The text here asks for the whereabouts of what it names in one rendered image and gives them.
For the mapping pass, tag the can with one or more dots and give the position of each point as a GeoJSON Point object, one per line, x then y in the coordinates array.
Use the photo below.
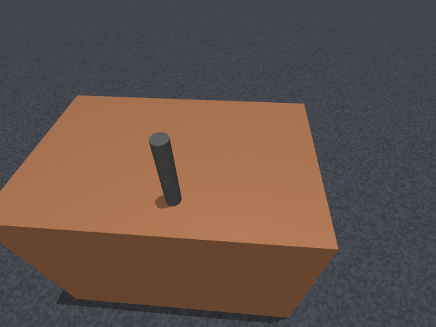
{"type": "Point", "coordinates": [164, 161]}

